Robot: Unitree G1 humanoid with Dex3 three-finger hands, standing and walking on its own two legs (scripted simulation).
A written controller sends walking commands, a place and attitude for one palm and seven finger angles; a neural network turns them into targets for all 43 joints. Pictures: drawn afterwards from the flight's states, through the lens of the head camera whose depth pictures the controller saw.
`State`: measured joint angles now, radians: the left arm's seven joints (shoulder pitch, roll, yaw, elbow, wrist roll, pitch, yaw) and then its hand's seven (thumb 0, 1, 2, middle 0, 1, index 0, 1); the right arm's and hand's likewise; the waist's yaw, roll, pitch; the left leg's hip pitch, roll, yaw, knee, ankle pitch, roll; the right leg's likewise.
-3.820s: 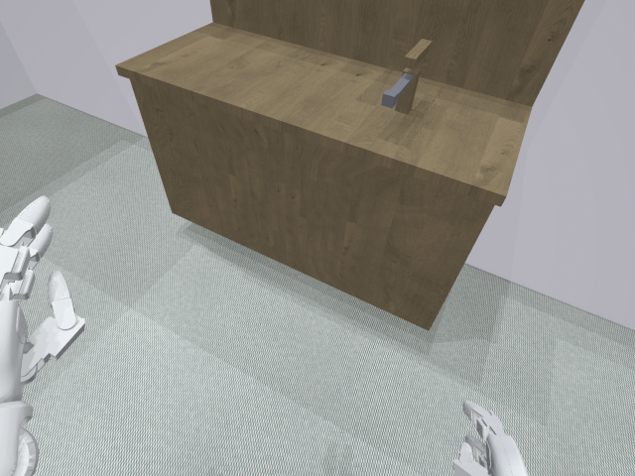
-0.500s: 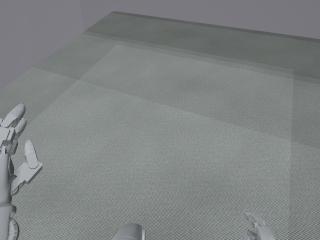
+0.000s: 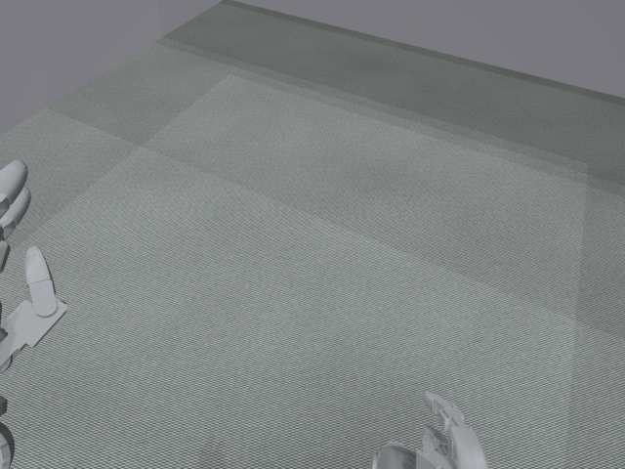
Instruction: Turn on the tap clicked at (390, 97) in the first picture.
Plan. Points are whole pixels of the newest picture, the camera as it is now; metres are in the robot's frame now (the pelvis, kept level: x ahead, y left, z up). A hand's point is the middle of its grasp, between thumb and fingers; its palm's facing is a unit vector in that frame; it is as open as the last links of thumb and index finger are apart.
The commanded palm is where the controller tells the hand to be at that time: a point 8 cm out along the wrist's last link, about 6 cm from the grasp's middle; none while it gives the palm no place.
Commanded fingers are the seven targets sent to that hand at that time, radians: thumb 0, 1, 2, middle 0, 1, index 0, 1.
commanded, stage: walk around to get in front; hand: left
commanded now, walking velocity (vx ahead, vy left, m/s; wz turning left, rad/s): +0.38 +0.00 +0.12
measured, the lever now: out of the picture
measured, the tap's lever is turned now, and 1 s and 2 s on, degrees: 0 0 0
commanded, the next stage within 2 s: walk to a spot facing it in 0.90 s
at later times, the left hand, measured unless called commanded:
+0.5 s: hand (107, 177) +0.36 +0.25 +0.19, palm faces +0.50 -0.77 -0.39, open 7.4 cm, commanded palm +0.31 +0.29 +0.17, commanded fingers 0.00 0.90 0.90 -0.20 -0.30 -0.20 -0.30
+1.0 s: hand (162, 105) +0.53 +0.25 +0.16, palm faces +0.54 -0.69 -0.48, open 7.4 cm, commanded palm +0.46 +0.28 +0.17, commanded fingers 0.00 0.90 0.90 -0.20 -0.30 -0.20 -0.30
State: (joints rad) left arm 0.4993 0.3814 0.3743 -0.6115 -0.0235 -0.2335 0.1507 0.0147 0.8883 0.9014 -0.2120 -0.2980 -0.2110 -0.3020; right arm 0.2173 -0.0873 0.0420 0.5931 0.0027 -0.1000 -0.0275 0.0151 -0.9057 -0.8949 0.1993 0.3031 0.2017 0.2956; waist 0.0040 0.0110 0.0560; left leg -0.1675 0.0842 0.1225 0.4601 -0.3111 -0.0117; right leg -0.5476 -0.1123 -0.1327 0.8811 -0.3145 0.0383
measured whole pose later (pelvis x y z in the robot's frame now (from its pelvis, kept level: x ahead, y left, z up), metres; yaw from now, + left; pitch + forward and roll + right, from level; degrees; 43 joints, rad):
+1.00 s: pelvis +0.34 -0.03 -0.02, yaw +9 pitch +0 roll +0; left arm 0.40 0.35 0.37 -0.45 -0.02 -0.19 0.14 0.01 0.89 0.90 -0.21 -0.30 -0.22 -0.30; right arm 0.16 -0.20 0.00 0.67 0.01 -0.03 -0.05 0.02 -0.90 -0.89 0.20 0.30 0.20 0.30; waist 0.02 0.08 0.08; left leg -0.43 0.08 0.04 1.16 -0.46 -0.01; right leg -0.33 -0.07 -0.22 0.64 -0.32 -0.05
